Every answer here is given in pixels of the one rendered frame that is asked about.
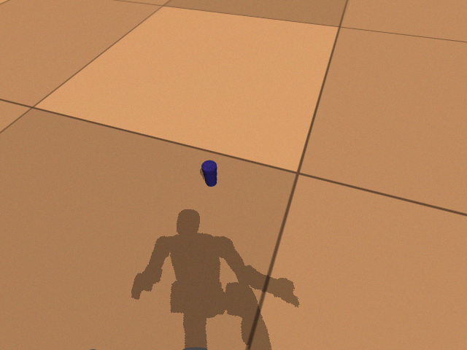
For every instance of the cup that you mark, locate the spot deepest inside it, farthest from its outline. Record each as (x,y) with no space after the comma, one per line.
(209,169)

